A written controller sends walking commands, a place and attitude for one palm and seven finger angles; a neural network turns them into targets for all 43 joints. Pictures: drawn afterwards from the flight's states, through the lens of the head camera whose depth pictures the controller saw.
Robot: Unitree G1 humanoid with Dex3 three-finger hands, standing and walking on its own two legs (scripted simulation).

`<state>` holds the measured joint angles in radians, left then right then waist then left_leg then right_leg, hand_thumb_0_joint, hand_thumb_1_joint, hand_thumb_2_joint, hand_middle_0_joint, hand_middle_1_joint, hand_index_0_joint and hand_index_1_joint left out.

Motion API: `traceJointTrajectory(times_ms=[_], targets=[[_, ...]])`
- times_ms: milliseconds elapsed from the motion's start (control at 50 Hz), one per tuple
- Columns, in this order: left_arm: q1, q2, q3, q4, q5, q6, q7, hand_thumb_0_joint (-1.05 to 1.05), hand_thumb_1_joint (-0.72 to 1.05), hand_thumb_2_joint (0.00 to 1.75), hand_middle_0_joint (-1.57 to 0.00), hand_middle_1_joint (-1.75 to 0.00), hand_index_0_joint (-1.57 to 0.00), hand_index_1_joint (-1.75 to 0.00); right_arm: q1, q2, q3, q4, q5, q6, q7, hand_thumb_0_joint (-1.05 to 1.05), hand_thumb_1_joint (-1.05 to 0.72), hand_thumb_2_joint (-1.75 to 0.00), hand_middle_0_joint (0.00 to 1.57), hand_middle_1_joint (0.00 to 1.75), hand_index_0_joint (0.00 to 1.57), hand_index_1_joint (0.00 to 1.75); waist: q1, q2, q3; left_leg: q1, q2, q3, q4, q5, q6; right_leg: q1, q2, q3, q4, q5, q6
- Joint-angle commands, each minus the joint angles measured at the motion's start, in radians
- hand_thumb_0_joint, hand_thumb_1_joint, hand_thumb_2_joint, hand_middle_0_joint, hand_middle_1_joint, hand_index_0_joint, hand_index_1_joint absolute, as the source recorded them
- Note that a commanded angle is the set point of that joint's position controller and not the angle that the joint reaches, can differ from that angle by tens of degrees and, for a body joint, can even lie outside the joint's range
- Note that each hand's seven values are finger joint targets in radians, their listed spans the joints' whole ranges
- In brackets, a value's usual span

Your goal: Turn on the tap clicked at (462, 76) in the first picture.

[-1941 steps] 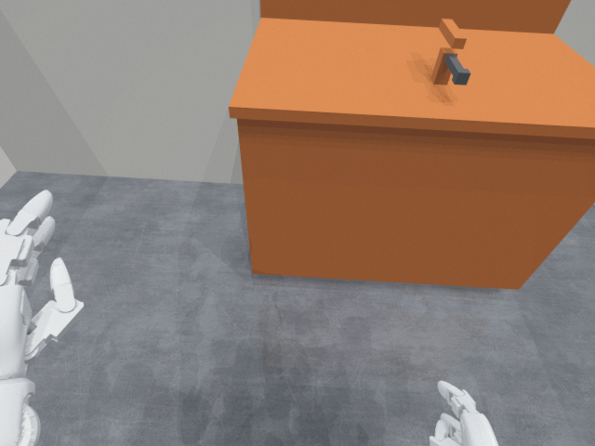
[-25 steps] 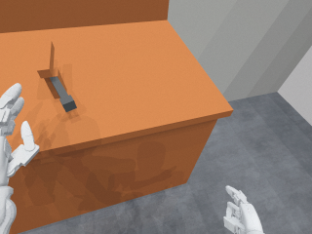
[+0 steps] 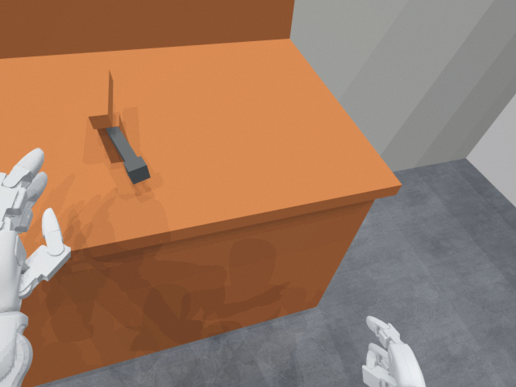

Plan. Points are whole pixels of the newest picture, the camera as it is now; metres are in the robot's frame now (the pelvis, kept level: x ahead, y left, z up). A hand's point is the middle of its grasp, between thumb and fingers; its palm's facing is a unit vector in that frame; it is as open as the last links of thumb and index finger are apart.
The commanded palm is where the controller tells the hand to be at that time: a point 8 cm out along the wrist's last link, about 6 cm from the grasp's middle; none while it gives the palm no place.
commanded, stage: look again from close up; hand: left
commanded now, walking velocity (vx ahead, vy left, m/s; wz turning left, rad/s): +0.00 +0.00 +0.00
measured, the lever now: (137, 170) +0.39 +0.24 +0.12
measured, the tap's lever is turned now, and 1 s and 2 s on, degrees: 19 19 19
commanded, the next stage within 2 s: turn the palm inward beside the body in 0.18 s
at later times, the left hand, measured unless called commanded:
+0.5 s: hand (49, 242) +0.21 +0.26 +0.18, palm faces +0.40 -0.85 -0.35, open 7.4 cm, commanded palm +0.14 +0.28 +0.17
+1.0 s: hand (87, 281) +0.19 +0.21 +0.15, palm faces +0.53 -0.80 -0.29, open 7.4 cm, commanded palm +0.13 +0.25 +0.17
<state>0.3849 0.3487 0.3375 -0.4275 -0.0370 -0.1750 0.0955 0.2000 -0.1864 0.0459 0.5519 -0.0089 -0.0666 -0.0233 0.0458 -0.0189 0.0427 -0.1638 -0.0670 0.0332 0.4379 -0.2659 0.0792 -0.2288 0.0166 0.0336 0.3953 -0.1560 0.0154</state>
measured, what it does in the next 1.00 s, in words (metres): shifts its weight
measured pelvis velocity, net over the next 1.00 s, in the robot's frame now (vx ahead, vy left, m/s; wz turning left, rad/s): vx -0.01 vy -0.08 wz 0.09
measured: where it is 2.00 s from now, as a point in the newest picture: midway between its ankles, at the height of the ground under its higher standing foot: outside the picture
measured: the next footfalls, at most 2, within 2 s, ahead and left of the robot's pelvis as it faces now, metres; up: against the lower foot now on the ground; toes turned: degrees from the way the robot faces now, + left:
none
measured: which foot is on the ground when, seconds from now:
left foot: down 0.00-1.00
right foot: down 0.00-1.00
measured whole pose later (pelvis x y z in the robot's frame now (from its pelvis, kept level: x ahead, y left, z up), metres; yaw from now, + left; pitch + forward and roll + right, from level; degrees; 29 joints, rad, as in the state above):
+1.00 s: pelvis -0.01 -0.08 -0.02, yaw +5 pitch +0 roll +0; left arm 0.29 0.36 0.37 -0.33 -0.18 0.04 0.07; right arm 0.15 -0.25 0.02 0.72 0.01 -0.18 -0.07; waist 0.08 0.06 -0.04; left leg -0.31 -0.03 -0.07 0.67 -0.36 -0.02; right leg -0.36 0.07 -0.06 0.66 -0.30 -0.08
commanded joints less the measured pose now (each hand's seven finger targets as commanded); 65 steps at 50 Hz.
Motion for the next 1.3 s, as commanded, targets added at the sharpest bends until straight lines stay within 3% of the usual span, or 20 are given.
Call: traceJointTrajectory(times_ms=[0, 240, 260, 280, 300, 320, 340, 360, 380, 420, 460, 520, 560, 600, 700, 840, 980, 1020, 1100, 1280], targets=[[-0.074, 0.163, 0.102, -0.214, -0.004, -0.075, 0.019, 0.0, 0.9, 0.9, -0.2, -0.3, -0.2, -0.3, -0.103, -0.134, -0.065, -0.165, 0.005, -0.062, -0.018, 0.0, -0.9, -0.9, 0.2, 0.3, 0.2, 0.3, -0.013, 0.082, -0.149, -0.093, 0.109, -0.07, -0.135, 0.171, -0.121, 0.171, -0.016, -0.02, 0.005, 0.147, -0.03], [-0.056, 0.164, 0.105, -0.207, -0.002, -0.089, 0.022, 0.0, 0.9, 0.9, -0.2, -0.3, -0.2, -0.3, -0.093, -0.146, -0.077, -0.158, 0.007, -0.068, -0.022, 0.0, -0.9, -0.9, 0.2, 0.3, 0.2, 0.3, -0.014, 0.087, -0.133, -0.122, 0.103, -0.081, -0.156, 0.124, -0.122, 0.177, -0.01, -0.024, 0.0, 0.121, -0.024], [-0.941, 0.89, 0.308, -0.578, 0.039, -0.243, 0.06, 0.0, 0.9, 0.9, -0.2, -0.3, -0.2, -0.3, 0.137, -0.198, 0.139, -0.3, 0.067, -0.061, -0.076, 0.0, -0.9, -0.9, 0.2, 0.3, 0.2, 0.3, -0.087, 0.342, -0.051, -0.424, 0.152, -0.191, -0.152, 0.009, -0.073, 0.262, 0.062, -0.014, 0.18, -0.094, 0.049], [-0.574, 0.42, 0.31, 0.082, 0.114, -0.05, -0.015, 0.0, 0.9, 0.9, -0.2, -0.3, -0.2, -0.3, -0.023, -0.115, -0.065, -0.082, -0.052, -0.101, -0.032, 0.0, -0.9, -0.9, 0.2, 0.3, 0.2, 0.3, 0.063, 0.283, -0.257, 0.068, 0.141, -0.163, -0.089, 0.484, -0.176, 0.087, 0.029, -0.02, 0.147, 0.004, -0.059], [-0.435, 0.166, 0.086, 0.079, -0.018, 0.025, -0.067, 0.0, 0.9, 0.9, -0.2, -0.3, -0.2, -0.3, 0.009, -0.142, -0.076, -0.075, -0.028, -0.103, 0.02, 0.0, -0.9, -0.9, 0.2, 0.3, 0.2, 0.3, -0.025, 0.221, -0.293, 0.215, 0.146, -0.137, -0.058, 0.747, -0.25, -0.024, 0.057, -0.084, 0.131, 0.01, -0.063], [-0.496, 0.181, 0.127, -0.077, -0.104, 0.057, -0.098, 0.0, 0.9, 0.9, -0.2, -0.3, -0.2, -0.3, -0.013, -0.191, -0.089, -0.081, -0.036, -0.122, 0.024, 0.0, -0.9, -0.9, 0.2, 0.3, 0.2, 0.3, 0.009, 0.184, -0.327, 0.268, 0.129, -0.13, -0.042, 0.743, -0.231, -0.033, 0.042, -0.063, 0.117, 0.018, -0.049], [-0.283, 0.246, 0.21, 0.073, -0.139, 0.121, -0.133, 0.0, 0.9, 0.9, -0.2, -0.3, -0.2, -0.3, -0.005, -0.204, -0.101, -0.043, -0.021, -0.122, 0.015, 0.0, -0.9, -0.9, 0.2, 0.3, 0.2, 0.3, 0.062, 0.127, -0.314, 0.231, 0.126, -0.109, -0.044, 0.717, -0.201, 0.019, 0.032, -0.067, 0.118, 0.045, -0.055], [-0.137, 0.187, 0.169, 0.135, -0.145, 0.18, -0.166, 0.0, 0.9, 0.9, -0.2, -0.3, -0.2, -0.3, -0.041, -0.204, -0.077, -0.058, -0.005, -0.119, 0.031, 0.0, -0.9, -0.9, 0.2, 0.3, 0.2, 0.3, 0.078, 0.109, -0.24, 0.16, 0.117, -0.084, -0.042, 0.691, -0.192, 0.047, 0.032, -0.082, 0.092, 0.086, -0.056], [-0.252, 0.166, 0.099, -0.034, -0.134, 0.193, -0.184, 0.0, 0.9, 0.9, -0.2, -0.3, -0.2, -0.3, -0.093, -0.214, -0.064, -0.083, -0.007, -0.121, 0.045, 0.0, -0.9, -0.9, 0.2, 0.3, 0.2, 0.3, 0.054, 0.055, -0.206, 0.1, 0.105, -0.07, -0.022, 0.603, -0.157, 0.052, 0.018, -0.099, 0.076, 0.164, -0.057], [-0.137, 0.169, 0.098, -0.009, -0.099, 0.212, -0.178, 0.0, 0.9, 0.9, -0.2, -0.3, -0.2, -0.3, -0.108, -0.202, -0.066, -0.082, 0.002, -0.11, 0.048, 0.0, -0.9, -0.9, 0.2, 0.3, 0.2, 0.3, 0.057, -0.002, -0.127, 0.004, 0.099, -0.072, -0.029, 0.402, -0.117, 0.036, 0.022, -0.111, 0.096, 0.089, -0.054], [-0.169, 0.246, 0.168, -0.103, -0.109, 0.167, -0.139, 0.0, 0.9, 0.9, -0.2, -0.3, -0.2, -0.3, -0.162, -0.205, -0.061, -0.1, 0.009, -0.105, 0.04, 0.0, -0.9, -0.9, 0.2, 0.3, 0.2, 0.3, 0.051, 0.023, -0.089, -0.059, 0.08, -0.073, -0.03, 0.138, -0.095, -0.003, 0.027, -0.099, 0.106, -0.012, -0.058], [-0.256, 0.23, 0.196, -0.091, -0.126, 0.066, -0.069, 0.0, 0.9, 0.9, -0.2, -0.3, -0.2, -0.3, -0.155, -0.178, -0.06, -0.085, -0.001, -0.122, 0.011, 0.0, -0.9, -0.9, 0.2, 0.3, 0.2, 0.3, 0.034, -0.009, -0.116, -0.136, 0.055, -0.082, 0.011, -0.055, -0.068, -0.055, 0.014, -0.071, 0.12, -0.164, -0.046], [-0.369, 0.315, 0.244, -0.113, -0.116, 0.019, -0.018, 0.0, 0.9, 0.9, -0.2, -0.3, -0.2, -0.3, -0.151, -0.176, -0.056, -0.062, 0.004, -0.131, -0.008, 0.0, -0.9, -0.9, 0.2, 0.3, 0.2, 0.3, 0.031, 0.059, -0.12, -0.172, 0.042, -0.076, 0.034, -0.157, -0.058, -0.077, 0.006, -0.034, 0.112, -0.263, -0.041], [-0.422, 0.256, 0.159, -0.089, -0.081, 0.015, 0.018, 0.0, 0.9, 0.9, -0.2, -0.3, -0.2, -0.3, -0.154, -0.149, -0.046, -0.054, -0.003, -0.143, -0.019, 0.0, -0.9, -0.9, 0.2, 0.3, 0.2, 0.3, 0.028, 0.134, -0.133, -0.192, 0.035, -0.072, 0.063, -0.176, -0.054, -0.08, -0.016, -0.006, 0.107, -0.304, -0.048], [-0.475, 0.263, 0.073, -0.057, -0.052, 0.093, 0.004, 0.0, 0.9, 0.9, -0.2, -0.3, -0.2, -0.3, -0.19, -0.155, -0.043, -0.018, 0.006, -0.159, -0.062, 0.0, -0.9, -0.9, 0.2, 0.3, 0.2, 0.3, 0.008, 0.066, -0.131, -0.245, 0.037, -0.067, 0.143, -0.167, -0.047, -0.04, -0.082, 0.131, 0.011, -0.46, -0.03], [-0.301, 0.264, 0.162, -0.045, -0.12, 0.154, -0.011, 0.0, 0.9, 0.9, -0.2, -0.3, -0.2, -0.3, -0.214, -0.148, -0.054, 0.018, 0.021, -0.165, -0.072, 0.0, -0.9, -0.9, 0.2, 0.3, 0.2, 0.3, 0.046, -0.008, -0.155, -0.294, 0.067, -0.107, 0.194, -0.102, -0.078, 0.061, -0.163, 0.224, 0.003, -0.296, 0.02], [-0.15, 0.209, 0.173, -0.109, -0.159, 0.146, -0.007, 0.0, 0.9, 0.9, -0.2, -0.3, -0.2, -0.3, -0.159, -0.159, -0.059, 0.004, 0.028, -0.186, -0.058, 0.0, -0.9, -0.9, 0.2, 0.3, 0.2, 0.3, 0.046, -0.041, -0.211, -0.262, 0.054, -0.093, 0.185, 0.059, -0.061, 0.086, -0.117, 0.116, 0.116, 0.097, 0.027], [-0.155, 0.196, 0.159, -0.147, -0.163, 0.135, -0.016, 0.0, 0.9, 0.9, -0.2, -0.3, -0.2, -0.3, -0.149, -0.163, -0.064, 0.001, 0.025, -0.198, -0.062, 0.0, -0.9, -0.9, 0.2, 0.3, 0.2, 0.3, 0.043, 0.01, -0.226, -0.229, 0.048, -0.088, 0.181, 0.092, -0.055, 0.072, -0.102, 0.087, 0.131, 0.145, 0.02], [-0.157, 0.166, 0.119, -0.183, -0.161, 0.11, -0.022, 0.0, 0.9, 0.9, -0.2, -0.3, -0.2, -0.3, -0.123, -0.165, -0.062, -0.003, 0.023, -0.229, -0.07, 0.0, -0.9, -0.9, 0.2, 0.3, 0.2, 0.3, 0.043, 0.043, -0.214, -0.177, 0.038, -0.087, 0.152, 0.137, -0.045, 0.02, -0.052, -0.003, 0.158, 0.119, -0.014], [-0.122, 0.122, 0.085, -0.237, -0.171, 0.124, -0.015, 0.0, 0.9, 0.9, -0.2, -0.3, -0.2, -0.3, -0.13, -0.156, -0.05, -0.01, 0.026, -0.265, -0.072, 0.0, -0.9, -0.9, 0.2, 0.3, 0.2, 0.3, 0.061, 0.088, -0.212, -0.143, 0.04, -0.1, 0.111, 0.164, -0.065, 0.005, -0.026, -0.064, 0.169, 0.051, -0.042]])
